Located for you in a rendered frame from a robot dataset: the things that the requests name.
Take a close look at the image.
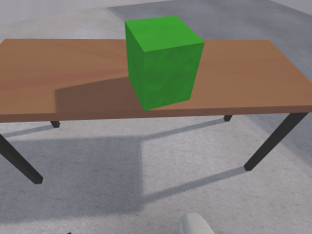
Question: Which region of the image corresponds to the table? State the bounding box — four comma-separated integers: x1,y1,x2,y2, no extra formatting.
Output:
0,38,312,184

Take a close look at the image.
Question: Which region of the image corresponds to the right robot thigh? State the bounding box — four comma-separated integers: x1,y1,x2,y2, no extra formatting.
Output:
177,213,215,234

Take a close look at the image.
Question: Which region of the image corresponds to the carton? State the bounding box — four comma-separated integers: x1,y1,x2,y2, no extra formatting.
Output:
125,16,205,111

